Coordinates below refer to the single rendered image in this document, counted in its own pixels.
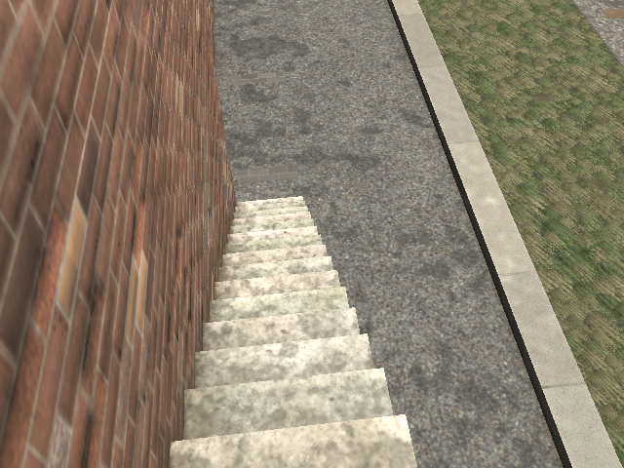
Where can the stairs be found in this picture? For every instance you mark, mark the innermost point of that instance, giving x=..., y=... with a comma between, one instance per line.
x=285, y=379

